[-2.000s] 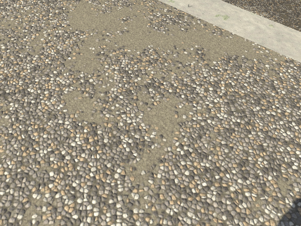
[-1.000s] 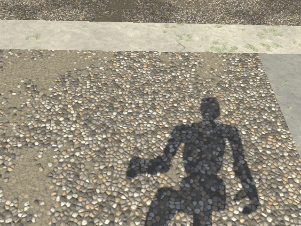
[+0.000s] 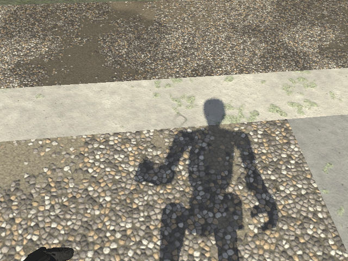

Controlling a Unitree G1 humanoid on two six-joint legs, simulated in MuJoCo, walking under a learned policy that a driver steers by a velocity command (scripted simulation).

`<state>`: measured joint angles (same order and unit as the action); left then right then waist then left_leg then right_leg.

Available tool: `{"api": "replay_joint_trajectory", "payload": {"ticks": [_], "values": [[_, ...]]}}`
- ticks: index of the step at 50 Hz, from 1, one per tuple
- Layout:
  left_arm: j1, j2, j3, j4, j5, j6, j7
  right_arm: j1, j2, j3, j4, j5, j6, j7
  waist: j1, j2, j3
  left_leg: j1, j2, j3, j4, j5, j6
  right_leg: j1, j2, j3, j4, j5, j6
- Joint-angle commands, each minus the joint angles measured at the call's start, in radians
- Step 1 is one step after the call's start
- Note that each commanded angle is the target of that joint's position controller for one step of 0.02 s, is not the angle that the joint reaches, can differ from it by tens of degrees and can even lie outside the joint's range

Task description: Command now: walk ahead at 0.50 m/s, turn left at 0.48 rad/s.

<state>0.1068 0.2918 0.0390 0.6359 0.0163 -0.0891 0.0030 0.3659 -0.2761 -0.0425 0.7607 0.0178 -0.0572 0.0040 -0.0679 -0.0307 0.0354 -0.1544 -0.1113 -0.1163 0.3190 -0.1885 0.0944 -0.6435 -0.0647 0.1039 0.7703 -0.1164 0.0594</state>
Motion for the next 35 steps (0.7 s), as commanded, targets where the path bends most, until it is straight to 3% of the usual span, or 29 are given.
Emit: {"api": "replay_joint_trajectory", "payload": {"ticks": [1,4,6,8,9,10,11,12,13,14,15,17,20,26,29,31,33,34,35], "values": [[-0.102,0.047,0.011,-0.076,-0.008,-0.021,-0.007,0.004,-0.182,-0.051,-0.054,0.008,-0.002,-0.020,-0.002,0.113,-0.033,-0.056,0.198,-0.173,-0.073,0.238,0.118,0.101,0.062,-0.044,-0.162,0.167,0.013],[-0.172,0.062,0.017,-0.091,-0.019,-0.033,-0.020,0.047,-0.177,-0.051,-0.038,0.014,0.012,-0.025,-0.020,0.119,-0.030,-0.006,0.220,-0.240,-0.023,0.187,0.107,0.137,0.089,-0.029,-0.249,0.172,-0.001],[-0.172,0.083,0.028,-0.091,-0.023,-0.041,-0.025,0.044,-0.177,-0.053,-0.037,0.014,0.020,-0.029,-0.006,0.136,-0.028,0.044,0.239,-0.299,0.020,0.171,0.094,0.169,0.093,-0.013,-0.297,0.116,-0.021],[-0.086,0.110,0.045,-0.070,-0.026,-0.048,-0.022,0.012,-0.174,-0.056,-0.046,0.011,0.026,-0.030,0.049,0.162,-0.049,0.048,0.235,-0.320,0.093,0.241,0.072,0.293,0.091,-0.026,-0.345,0.071,-0.059],[0.015,0.138,0.061,-0.048,-0.018,-0.052,-0.014,-0.007,-0.149,-0.048,-0.058,0.007,0.025,-0.026,0.103,0.151,-0.118,0.012,0.189,-0.286,0.206,0.297,0.043,0.463,0.059,-0.020,-0.366,0.086,-0.096],[0.175,0.191,0.077,-0.035,-0.003,-0.051,-0.004,-0.020,-0.100,-0.029,-0.084,-0.009,0.020,-0.021,0.175,0.071,-0.264,-0.111,0.137,-0.215,0.464,0.181,0.008,0.730,-0.101,0.121,-0.327,0.038,-0.166],[0.262,0.253,0.094,0.001,0.002,-0.035,-0.005,0.128,-0.031,-0.007,-0.103,0.012,0.012,-0.021,0.121,-0.243,-0.396,-0.462,-0.004,-0.080,0.770,-0.337,-0.056,1.059,-0.326,0.543,-0.373,-0.133,-0.327],[0.257,0.171,0.078,-0.004,-0.021,-0.028,-0.011,0.132,-0.122,-0.020,-0.087,0.022,0.010,-0.023,0.132,-0.211,-0.338,-0.593,0.076,-0.080,0.914,-0.393,-0.070,1.018,-0.358,0.669,-0.433,-0.331,-0.323],[0.214,0.113,0.063,-0.010,-0.021,-0.024,-0.007,0.028,-0.178,-0.038,-0.094,0.019,0.014,-0.022,0.154,-0.107,-0.197,-0.626,0.112,-0.070,0.957,-0.298,-0.079,0.891,-0.311,0.523,-0.456,-0.326,-0.280],[0.167,0.099,0.055,-0.009,-0.013,-0.018,-0.007,-0.034,-0.174,-0.041,-0.108,0.009,0.018,-0.023,0.140,-0.036,-0.112,-0.604,0.144,-0.034,0.947,-0.224,-0.089,0.766,-0.267,0.392,-0.476,-0.203,-0.255],[0.139,0.081,0.049,0.001,-0.010,-0.016,-0.008,-0.073,-0.162,-0.044,-0.122,-0.001,0.017,-0.019,0.124,-0.025,-0.051,-0.590,0.168,-0.027,0.909,-0.178,-0.094,0.671,-0.229,0.302,-0.503,-0.097,-0.247],[0.115,0.064,0.044,0.017,-0.004,-0.021,-0.009,-0.066,-0.124,-0.043,-0.131,0.010,0.026,-0.007,0.087,-0.078,-0.026,-0.527,0.206,-0.008,0.866,-0.137,-0.096,0.568,-0.182,0.175,-0.554,-0.010,-0.236],[0.116,0.093,0.055,0.049,-0.015,-0.031,-0.010,-0.109,-0.081,-0.032,-0.158,0.006,0.038,0.000,0.080,-0.065,-0.004,-0.550,0.227,0.015,0.785,-0.092,-0.111,0.527,-0.189,0.068,-0.608,0.084,-0.261],[0.134,0.151,0.068,0.097,-0.018,-0.019,-0.003,-0.258,-0.059,-0.016,-0.194,0.004,0.020,0.030,0.124,-0.023,0.012,-0.514,0.217,0.074,0.473,0.194,-0.101,0.567,-0.163,-0.142,-0.614,0.212,-0.227],[0.180,0.180,0.075,0.126,-0.032,-0.006,-0.001,-0.342,-0.061,-0.015,-0.230,0.008,0.019,0.046,0.148,-0.022,0.033,-0.497,0.200,0.113,0.370,0.195,-0.075,0.632,-0.186,-0.188,-0.599,0.229,-0.206],[0.193,0.199,0.081,0.138,-0.042,0.006,0.000,-0.364,-0.077,-0.022,-0.251,0.007,0.021,0.054,0.138,-0.030,0.036,-0.480,0.179,0.142,0.330,0.118,-0.044,0.691,-0.207,-0.216,-0.552,0.340,-0.189],[0.190,0.232,0.090,0.139,-0.050,0.019,0.007,-0.306,-0.115,-0.043,-0.252,-0.001,0.029,0.055,0.086,-0.062,-0.020,-0.354,0.111,0.201,0.314,0.012,-0.001,0.723,-0.206,-0.258,-0.404,0.669,-0.166],[0.180,0.238,0.091,0.136,-0.053,0.027,0.011,-0.188,-0.150,-0.065,-0.226,-0.001,0.034,0.051,0.013,-0.056,-0.085,-0.193,0.067,0.224,0.273,0.020,0.030,0.696,-0.187,-0.289,-0.239,0.778,-0.147],[0.189,0.212,0.080,0.130,-0.047,0.028,0.017,-0.011,-0.209,-0.100,-0.179,0.004,0.041,0.037,-0.072,-0.022,-0.173,0.082,0.047,0.193,0.236,0.068,0.070,0.552,-0.151,-0.308,-0.005,0.701,-0.112]]}}
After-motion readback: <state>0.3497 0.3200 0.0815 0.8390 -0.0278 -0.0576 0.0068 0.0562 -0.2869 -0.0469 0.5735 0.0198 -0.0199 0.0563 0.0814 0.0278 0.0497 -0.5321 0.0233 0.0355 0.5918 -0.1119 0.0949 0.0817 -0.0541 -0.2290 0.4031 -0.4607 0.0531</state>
